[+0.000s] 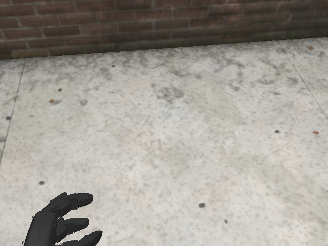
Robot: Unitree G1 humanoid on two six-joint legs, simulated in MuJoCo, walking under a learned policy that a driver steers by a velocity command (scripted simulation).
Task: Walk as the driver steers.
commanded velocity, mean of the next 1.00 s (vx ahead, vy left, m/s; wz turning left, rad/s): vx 1.00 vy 0.00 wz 0.66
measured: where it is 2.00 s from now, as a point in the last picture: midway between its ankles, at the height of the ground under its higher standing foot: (53, 133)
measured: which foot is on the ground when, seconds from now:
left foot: down 0.00-0.20, up 0.22-0.66, down 0.68-1.00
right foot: up 0.00-0.18, down 0.20-0.66, up 0.68-1.00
